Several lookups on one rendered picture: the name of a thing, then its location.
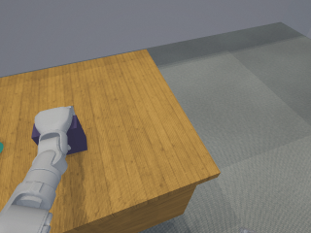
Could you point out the robot left upper arm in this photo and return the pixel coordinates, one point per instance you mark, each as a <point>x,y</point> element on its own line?
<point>24,219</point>

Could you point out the sponge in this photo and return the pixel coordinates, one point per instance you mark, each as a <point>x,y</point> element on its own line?
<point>76,137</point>

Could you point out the robot left hand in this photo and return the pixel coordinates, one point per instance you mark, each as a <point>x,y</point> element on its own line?
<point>59,118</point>

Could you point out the left robot forearm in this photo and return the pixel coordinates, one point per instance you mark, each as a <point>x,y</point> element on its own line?
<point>37,190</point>

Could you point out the table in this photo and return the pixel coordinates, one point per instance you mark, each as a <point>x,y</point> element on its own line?
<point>143,160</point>

